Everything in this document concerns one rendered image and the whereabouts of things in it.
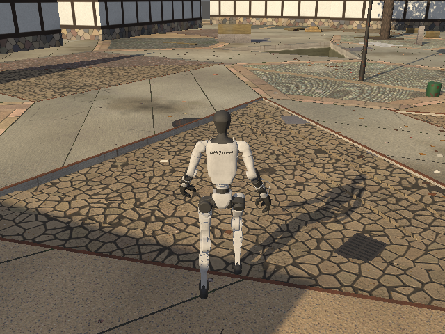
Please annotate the left robot upper arm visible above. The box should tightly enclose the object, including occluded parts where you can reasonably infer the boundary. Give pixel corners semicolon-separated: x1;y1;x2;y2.
186;140;208;177

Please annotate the humanoid robot torso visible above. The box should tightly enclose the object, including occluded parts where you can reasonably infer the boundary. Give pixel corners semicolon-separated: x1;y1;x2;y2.
206;137;238;209

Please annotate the robot left hand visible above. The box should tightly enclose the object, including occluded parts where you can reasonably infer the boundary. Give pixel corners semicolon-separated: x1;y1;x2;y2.
180;185;196;198

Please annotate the robot right thigh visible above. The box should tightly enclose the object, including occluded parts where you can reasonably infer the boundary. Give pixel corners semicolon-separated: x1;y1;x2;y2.
231;193;245;230

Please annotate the robot left forearm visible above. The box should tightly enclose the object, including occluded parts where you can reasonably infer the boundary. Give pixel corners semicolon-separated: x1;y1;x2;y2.
181;167;192;187

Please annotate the robot right forearm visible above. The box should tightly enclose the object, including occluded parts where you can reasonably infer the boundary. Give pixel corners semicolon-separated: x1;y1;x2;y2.
251;169;268;198

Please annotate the robot right hand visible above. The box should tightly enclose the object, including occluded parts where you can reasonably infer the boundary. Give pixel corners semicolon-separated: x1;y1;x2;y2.
255;195;271;213

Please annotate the right robot upper arm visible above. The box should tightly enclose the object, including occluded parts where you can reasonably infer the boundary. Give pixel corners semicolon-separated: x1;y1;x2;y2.
236;141;257;180

